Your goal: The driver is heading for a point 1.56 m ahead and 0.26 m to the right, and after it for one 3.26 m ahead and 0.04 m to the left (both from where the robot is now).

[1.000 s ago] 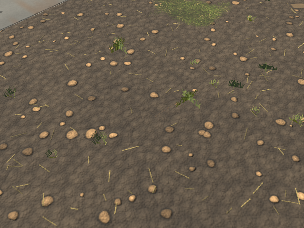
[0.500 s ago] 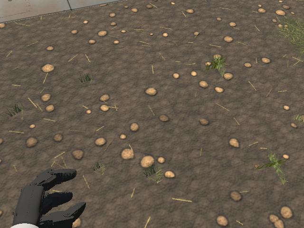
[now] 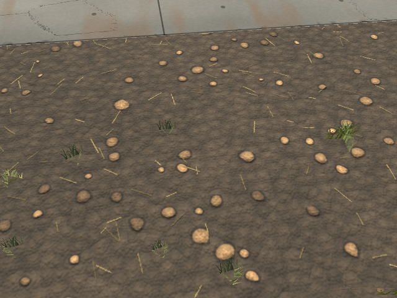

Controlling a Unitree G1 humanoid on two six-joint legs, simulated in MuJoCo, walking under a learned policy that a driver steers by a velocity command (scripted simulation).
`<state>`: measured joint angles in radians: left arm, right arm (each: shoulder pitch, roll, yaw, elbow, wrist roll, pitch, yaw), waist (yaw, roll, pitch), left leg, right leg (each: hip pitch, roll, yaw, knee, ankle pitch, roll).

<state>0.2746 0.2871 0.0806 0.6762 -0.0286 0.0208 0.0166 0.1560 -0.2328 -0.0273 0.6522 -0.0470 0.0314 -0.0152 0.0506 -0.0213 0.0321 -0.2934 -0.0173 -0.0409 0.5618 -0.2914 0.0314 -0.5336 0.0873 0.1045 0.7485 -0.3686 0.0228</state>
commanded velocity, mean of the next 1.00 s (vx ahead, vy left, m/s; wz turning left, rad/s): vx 0.32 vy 0.00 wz -0.08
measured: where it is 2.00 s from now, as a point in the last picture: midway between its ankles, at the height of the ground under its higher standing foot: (196, 143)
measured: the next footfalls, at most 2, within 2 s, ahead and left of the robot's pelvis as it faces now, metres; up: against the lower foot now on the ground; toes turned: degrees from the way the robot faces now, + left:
right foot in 0.34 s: +0.02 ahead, -0.17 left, +0.00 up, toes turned -25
left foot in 0.98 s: +0.35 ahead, +0.06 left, +0.00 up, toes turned +3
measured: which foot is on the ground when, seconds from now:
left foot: down 0.00-0.34, up 0.36-0.96, down 0.98-1.00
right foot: up 0.00-0.32, down 0.34-0.98, up 1.00-1.00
